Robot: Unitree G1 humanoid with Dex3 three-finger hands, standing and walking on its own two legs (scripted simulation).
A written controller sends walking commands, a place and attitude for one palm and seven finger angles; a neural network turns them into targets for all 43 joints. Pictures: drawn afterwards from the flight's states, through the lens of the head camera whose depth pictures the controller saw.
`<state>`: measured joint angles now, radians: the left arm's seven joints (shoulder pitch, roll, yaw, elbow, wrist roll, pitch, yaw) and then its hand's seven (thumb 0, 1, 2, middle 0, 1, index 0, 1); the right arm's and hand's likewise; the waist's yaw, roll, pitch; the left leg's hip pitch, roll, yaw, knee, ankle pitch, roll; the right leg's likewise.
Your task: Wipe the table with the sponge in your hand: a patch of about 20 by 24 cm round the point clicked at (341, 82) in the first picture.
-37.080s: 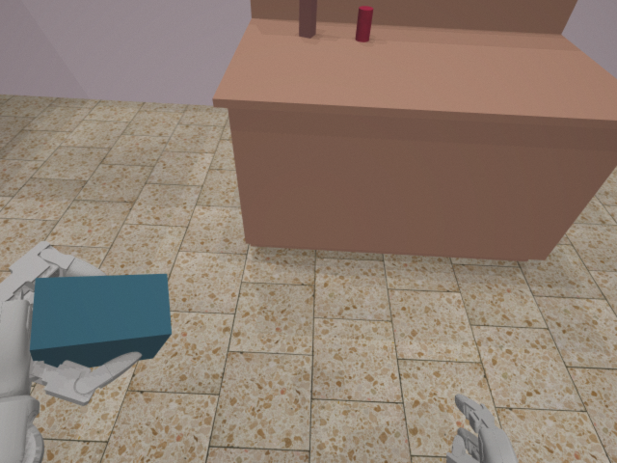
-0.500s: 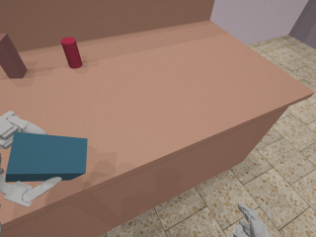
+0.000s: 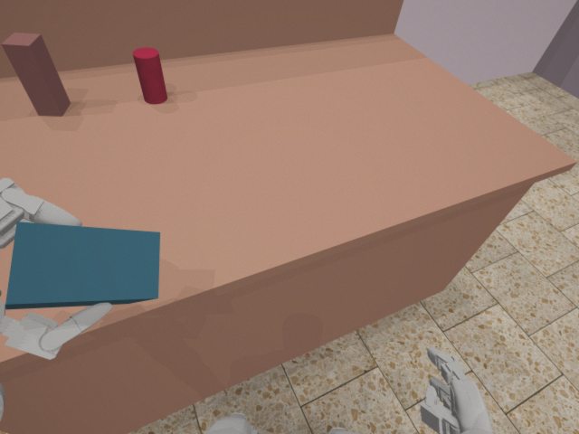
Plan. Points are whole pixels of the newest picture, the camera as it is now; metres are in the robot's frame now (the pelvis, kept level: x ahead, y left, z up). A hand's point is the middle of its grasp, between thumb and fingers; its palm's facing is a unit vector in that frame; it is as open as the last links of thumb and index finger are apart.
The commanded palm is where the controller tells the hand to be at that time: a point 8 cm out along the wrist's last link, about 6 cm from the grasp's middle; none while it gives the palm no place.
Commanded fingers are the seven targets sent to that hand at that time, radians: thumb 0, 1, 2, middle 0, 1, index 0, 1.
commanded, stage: step back with the hand held close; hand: left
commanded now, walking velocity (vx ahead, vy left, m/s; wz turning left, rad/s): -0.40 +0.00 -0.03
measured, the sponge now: (102, 270) +0.23 +0.21 +0.17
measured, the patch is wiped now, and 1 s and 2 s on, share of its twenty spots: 1.00 1.00 1.00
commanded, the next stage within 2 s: stop stepping back and stand still in 0.46 s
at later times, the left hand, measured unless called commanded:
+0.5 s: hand out of the picture +0.10 +0.26 +0.21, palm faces +0.40 -0.85 -0.34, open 10.4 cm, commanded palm +0.05 +0.30 +0.22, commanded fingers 0.00 0.10 1.30 -1.20 -1.60 -1.20 -1.60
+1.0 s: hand out of the picture -0.06 +0.25 +0.20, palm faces +0.41 -0.84 -0.36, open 10.4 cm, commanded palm -0.11 +0.28 +0.22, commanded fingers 0.00 0.10 1.30 -1.20 -1.60 -1.20 -1.60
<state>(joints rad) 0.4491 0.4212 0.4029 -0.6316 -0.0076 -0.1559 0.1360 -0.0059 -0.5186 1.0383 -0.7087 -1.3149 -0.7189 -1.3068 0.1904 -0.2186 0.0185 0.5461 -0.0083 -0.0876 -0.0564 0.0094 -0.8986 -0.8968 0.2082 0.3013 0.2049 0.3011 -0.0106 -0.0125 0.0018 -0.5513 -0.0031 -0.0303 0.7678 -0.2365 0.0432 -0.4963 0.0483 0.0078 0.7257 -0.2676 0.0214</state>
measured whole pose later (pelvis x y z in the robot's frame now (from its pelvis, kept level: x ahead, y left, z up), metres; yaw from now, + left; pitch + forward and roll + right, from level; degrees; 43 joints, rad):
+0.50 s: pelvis -0.12 +0.02 +0.02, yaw +0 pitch +0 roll -3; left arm 0.44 0.40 0.41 -0.67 -0.04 -0.13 0.16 -0.01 -0.52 1.04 -0.71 -1.32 -0.72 -1.31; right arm 0.16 -0.16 0.02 0.59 0.01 -0.15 -0.01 0.01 -0.90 -0.90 0.21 0.30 0.20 0.30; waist -0.01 -0.06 0.05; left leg -0.41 0.05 0.04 0.63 -0.22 0.03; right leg -0.52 0.05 0.02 0.93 -0.39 0.03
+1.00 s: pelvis -0.28 +0.00 +0.00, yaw -2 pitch +0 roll +1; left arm 0.44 0.44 0.43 -0.55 -0.03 -0.15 0.13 -0.01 -0.52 1.04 -0.71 -1.32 -0.72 -1.31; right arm 0.28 -0.20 0.00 0.64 0.03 -0.14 -0.03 0.01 -0.90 -0.90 0.20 0.30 0.20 0.30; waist -0.05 -0.10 -0.10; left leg -0.29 -0.02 0.06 0.76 -0.46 0.03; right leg -0.63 0.01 0.02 1.14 -0.42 0.00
